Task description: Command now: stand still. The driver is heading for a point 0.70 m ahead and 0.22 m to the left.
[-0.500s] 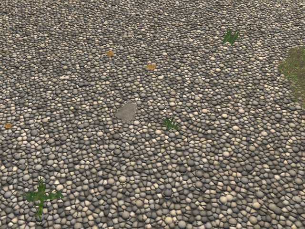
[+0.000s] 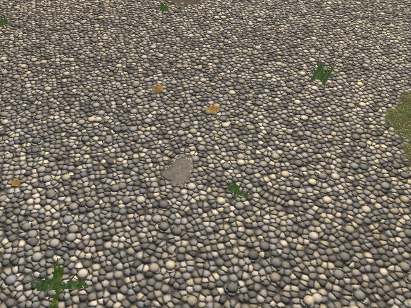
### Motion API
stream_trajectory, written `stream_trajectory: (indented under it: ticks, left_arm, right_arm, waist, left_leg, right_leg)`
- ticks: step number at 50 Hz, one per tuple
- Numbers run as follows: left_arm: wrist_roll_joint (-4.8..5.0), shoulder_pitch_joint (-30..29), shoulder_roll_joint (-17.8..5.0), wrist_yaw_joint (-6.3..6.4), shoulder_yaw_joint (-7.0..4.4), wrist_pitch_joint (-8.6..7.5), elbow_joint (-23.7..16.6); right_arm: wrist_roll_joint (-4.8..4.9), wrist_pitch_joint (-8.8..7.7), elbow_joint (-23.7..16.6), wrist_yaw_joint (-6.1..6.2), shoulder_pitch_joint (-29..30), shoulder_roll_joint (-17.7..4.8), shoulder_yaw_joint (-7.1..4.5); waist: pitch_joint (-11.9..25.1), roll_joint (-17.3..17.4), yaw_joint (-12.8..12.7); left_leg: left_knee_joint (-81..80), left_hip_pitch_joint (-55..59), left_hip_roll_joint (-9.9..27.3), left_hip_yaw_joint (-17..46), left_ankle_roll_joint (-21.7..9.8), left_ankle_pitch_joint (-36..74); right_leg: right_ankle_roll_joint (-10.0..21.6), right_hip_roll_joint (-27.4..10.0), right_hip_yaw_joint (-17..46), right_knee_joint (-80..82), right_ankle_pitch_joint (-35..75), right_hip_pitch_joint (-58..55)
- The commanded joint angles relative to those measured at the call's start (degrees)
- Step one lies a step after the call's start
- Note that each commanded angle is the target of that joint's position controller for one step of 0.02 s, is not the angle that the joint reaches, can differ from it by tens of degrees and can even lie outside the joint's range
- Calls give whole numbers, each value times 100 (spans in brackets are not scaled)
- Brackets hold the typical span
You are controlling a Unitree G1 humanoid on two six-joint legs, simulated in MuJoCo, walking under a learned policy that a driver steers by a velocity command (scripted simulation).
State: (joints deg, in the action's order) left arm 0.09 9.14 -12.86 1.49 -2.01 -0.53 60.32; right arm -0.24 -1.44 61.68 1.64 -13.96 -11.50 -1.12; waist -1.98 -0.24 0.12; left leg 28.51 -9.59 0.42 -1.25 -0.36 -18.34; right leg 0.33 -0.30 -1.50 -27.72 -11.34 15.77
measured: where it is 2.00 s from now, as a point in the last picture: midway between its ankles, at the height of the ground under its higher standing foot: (159, 258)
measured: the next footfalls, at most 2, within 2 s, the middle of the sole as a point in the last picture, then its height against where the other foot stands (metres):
left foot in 0.88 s outside the picture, level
right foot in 1.36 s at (183, 231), level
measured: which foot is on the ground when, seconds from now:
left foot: down 0.00-0.38, up 0.40-0.86, down 0.88-1.00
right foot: down 0.00-0.88, up 0.90-1.00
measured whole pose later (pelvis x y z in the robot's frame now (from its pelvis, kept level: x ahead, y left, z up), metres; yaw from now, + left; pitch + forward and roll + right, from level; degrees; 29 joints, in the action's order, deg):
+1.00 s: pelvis +0.35 +0.06 -0.01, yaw +23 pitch +0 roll +0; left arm 1.6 12.5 -15.2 0.5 -3.0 -7.8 51.9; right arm 0.7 -3.6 46.8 -2.5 -9.7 -14.9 -5.0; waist -3.7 -0.1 -0.1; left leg 29.2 -20.0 -6.6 -2.4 -7.2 -9.5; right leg 1.4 -3.9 2.4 -73.1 -21.0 22.4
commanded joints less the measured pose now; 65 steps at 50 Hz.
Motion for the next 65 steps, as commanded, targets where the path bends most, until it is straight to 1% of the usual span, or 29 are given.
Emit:
stream_trajectory:
  ticks: [1, 5, 8, 10, 11, 13, 15, 17, 18, 19, 20, 21, 22, 25, 31, 37, 40, 42, 43, 44, 45, 46, 47, 48, 50, 54, 60, 63, 65]
  left_arm:
    - [15, -50, -533, 25, -85, -21, -139]
    - [22, -37, -564, 52, -91, 27, -29]
    - [66, 8, -513, 49, -107, 57, 94]
    - [84, -433, -493, 9, -105, -61, -107]
    - [117, -642, -421, -31, -84, -163, -225]
    - [152, -807, -459, -112, -104, -374, -343]
    - [191, -609, -498, -193, -130, -536, -313]
    - [196, 355, -598, -200, -252, -574, 102]
    - [143, 1046, -829, -167, -367, -547, 298]
    - [91, 1858, -1356, -109, -515, -541, 402]
    - [-6, 2226, -1482, -153, -480, -582, 454]
    - [-29, 1650, -958, -139, -302, -637, 308]
    - [33, 1114, -657, -147, -212, -661, 117]
    - [-25, 743, -394, -179, -102, -654, 11]
    - [-142, 1006, -752, 0, -137, -584, -19]
    - [-20, 1469, -903, 63, -194, -488, -44]
    - [15, 1354, -1133, 99, -261, -403, -179]
    - [22, 1124, -1344, 128, -329, -319, -341]
    - [57, 950, -1350, 112, -330, -320, -441]
    - [-80, 1068, -964, 57, -229, -396, -585]
    - [11, 1486, -283, -67, -30, -642, -948]
    - [221, 601, -877, -158, -169, -902, -1169]
    - [348, 280, -973, -174, -201, -980, -1340]
    - [264, 358, -937, -117, -215, -969, -1256]
    - [92, 685, -1007, -71, -316, -774, -1182]
    - [-126, 71, -787, -2, -296, -567, -1569]
    - [-29, -1259, -595, -92, -186, -642, -2038]
    - [19, -1530, -756, -199, -205, -719, -2220]
    - [-35, -1449, -869, -267, -233, -790, -2238]
  right_arm:
    - [10, -9, -107, 9, -323, -647, -102]
    - [11, 14, -97, 3, -340, -611, -95]
    - [89, 59, -25, 20, -514, -785, -179]
    - [156, -1, -74, 35, -719, -1085, -285]
    - [176, -76, -68, 42, -771, -1196, -337]
    - [138, -236, -91, 16, -814, -1038, -319]
    - [203, -277, -217, -33, -589, -997, -328]
    - [242, -203, -426, -65, -112, -1058, -344]
    - [218, -215, -568, -60, 114, -1033, -335]
    - [200, -251, -776, -52, 272, -616, -237]
    - [222, -337, -912, -17, 112, -406, -210]
    - [334, -375, -823, -37, -37, -661, -299]
    - [385, -386, -780, -78, -95, -702, -325]
    - [310, -329, -700, -116, -116, -610, -417]
    - [248, -186, -1283, -280, 786, -316, -342]
    - [200, -186, -1918, -498, 1866, -229, -210]
    - [206, -166, -2089, -598, 1736, -470, -316]
    - [224, -118, -1937, -604, 706, -924, -534]
    - [220, -89, -1699, -526, -242, -1275, -735]
    - [221, -15, -1527, -370, -805, -1663, -851]
    - [112, -105, -1755, -367, -535, -2007, -840]
    - [51, -168, -1687, -375, -697, -1496, -700]
    - [60, -262, -1685, -375, -374, -1217, -626]
    - [109, -337, -1785, -408, 123, -1033, -562]
    - [63, -378, -1943, -386, 592, -840, -473]
    - [95, -396, -1891, -225, 202, -1163, -533]
    - [159, -294, -1800, -106, -496, -1226, -542]
    - [186, -239, -1742, -82, -741, -1188, -530]
    - [141, -157, -1738, -18, -788, -1176, -525]
  waist:
    - [309, 45, 32]
    - [276, 44, 16]
    - [64, 397, 51]
    - [-579, 841, 232]
    - [-870, 986, 277]
    - [-1016, 918, 236]
    - [-776, 753, 24]
    - [-340, 654, -476]
    - [-47, 424, -780]
    - [266, -946, -1047]
    - [676, -1729, -989]
    - [243, -866, -625]
    - [-139, -606, -407]
    - [-330, -537, -179]
    - [-489, -228, -216]
    - [-677, -168, -406]
    - [-266, -522, -44]
    - [390, -768, 588]
    - [825, -631, 1102]
    - [1229, 397, 1056]
    - [2027, 1370, 362]
    - [1888, 641, 763]
    - [1050, 458, 570]
    - [593, -181, 199]
    - [396, -129, -206]
    - [181, 99, -160]
    - [106, 487, 395]
    - [174, 563, 474]
    - [214, 669, 406]
  left_leg:
    - [-542, -342, 281, 256, -136, 1484]
    - [-550, -291, 264, 227, -138, 1702]
    - [-884, -358, 369, 523, -488, -834]
    - [-1600, -226, 1249, 1759, -1032, -2468]
    - [-1833, -176, 1718, 2360, -1288, -2535]
    - [-1752, 257, 1985, 2712, -1454, -1326]
    - [-1436, 393, 1722, 2264, -1246, -325]
    - [-988, -671, 1051, 1517, -871, 226]
    - [-257, -1331, 679, 1138, -641, 834]
    - [1774, -2400, -97, 258, -190, 436]
    - [3367, -3120, -477, 564, -78, -1436]
    - [4189, -3434, -73, 1113, -219, -1214]
    - [4264, -3525, 185, 1116, -370, -570]
    - [3699, -3133, 532, 892, -474, 630]
    - [2715, -3532, 600, 518, -169, 1484]
    - [1193, -3253, 411, -262, -378, 1794]
    - [1008, -2383, -49, -696, -697, 1252]
    - [962, -1017, -394, -753, -990, 853]
    - [436, 422, -500, -519, -1220, 1135]
    - [318, 2002, 479, 1100, -1530, 820]
    - [-697, 3395, 1918, 4823, -2782, -75]
    - [-1405, 3180, 1850, 4837, -2488, -342]
    - [-1466, 2390, 1664, 3886, -2195, -10]
    - [-1499, 1389, 1356, 3134, -1948, 671]
    - [-1603, 181, 945, 2276, -1703, 1454]
    - [-1768, -664, 654, 1709, -1693, 2132]
    - [-1497, -518, 354, 1621, -1212, 1474]
    - [-1026, 66, 565, 2069, -1178, 1443]
    - [-497, 487, 669, 2221, -1070, 2164]
  right_leg:
    - [232, -210, 235, 124, 1426, -714]
    - [216, -221, 246, 99, 1525, -774]
    - [209, 201, -215, -389, -966, -304]
    - [242, 249, -350, -1146, -1508, 925]
    - [324, 57, -195, -1502, -1365, 1347]
    - [437, -224, 103, -1850, -1634, 1994]
    - [461, -255, 79, -1090, -1539, 1569]
    - [321, 158, -310, -1, -163, -665]
    - [338, -27, 55, 61, -69, -1736]
    - [751, -1246, 1825, 961, -836, -2737]
    - [1390, -2331, 3877, 1666, -984, -3034]
    - [1352, -2391, 3583, 1609, -1263, -2600]
    - [1065, -2136, 2753, 1670, -1270, -2173]
    - [474, -1422, 876, 1764, 507, -1653]
    - [655, -1373, -173, 2040, 1861, -1474]
    - [600, -1493, -985, 1870, 2722, -1916]
    - [535, -1603, -1270, 964, 5367, -2276]
    - [491, -1656, -1255, -549, 6420, -2136]
    - [340, -1441, -1283, -1856, 5699, -1454]
    - [130, -939, -1203, -3855, 1671, 191]
    - [-63, 308, -105, -5745, -2208, 2285]
    - [114, 60, 841, -5950, -1918, 2922]
    - [265, -212, 770, -5539, -1349, 3168]
    - [240, -486, 744, -4980, -937, 2791]
    - [81, -792, 765, -4257, -620, 1943]
    - [-320, -737, 496, -3019, 108, 1884]
    - [-322, -182, 399, -560, 1804, 1608]
    - [-226, -64, 537, -109, 1602, 1608]
    - [-94, 46, 462, 144, 1280, 1485]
